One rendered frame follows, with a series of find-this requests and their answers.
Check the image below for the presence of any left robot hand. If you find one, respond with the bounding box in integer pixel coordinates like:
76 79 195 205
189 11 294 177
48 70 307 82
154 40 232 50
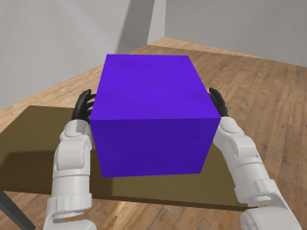
71 89 96 124

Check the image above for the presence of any right robot hand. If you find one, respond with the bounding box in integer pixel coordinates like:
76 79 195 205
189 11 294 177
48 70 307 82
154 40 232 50
208 87 228 117

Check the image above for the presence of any table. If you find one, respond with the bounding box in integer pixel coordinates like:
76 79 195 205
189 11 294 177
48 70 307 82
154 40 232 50
0 105 258 230

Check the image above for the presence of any right robot upper arm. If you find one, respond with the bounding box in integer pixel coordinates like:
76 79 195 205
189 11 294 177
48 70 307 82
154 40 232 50
240 205 300 230

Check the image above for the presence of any carton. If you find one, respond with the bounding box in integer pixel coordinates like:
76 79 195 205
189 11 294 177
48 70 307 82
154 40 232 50
89 54 222 178

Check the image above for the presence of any left robot upper arm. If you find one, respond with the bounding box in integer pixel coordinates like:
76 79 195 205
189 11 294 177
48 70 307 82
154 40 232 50
47 219 97 230

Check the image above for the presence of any left robot forearm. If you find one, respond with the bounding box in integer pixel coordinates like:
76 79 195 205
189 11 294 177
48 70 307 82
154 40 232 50
43 119 92 230

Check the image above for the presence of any right robot forearm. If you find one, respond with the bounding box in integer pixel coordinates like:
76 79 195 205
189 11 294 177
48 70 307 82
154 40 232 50
213 116 302 230

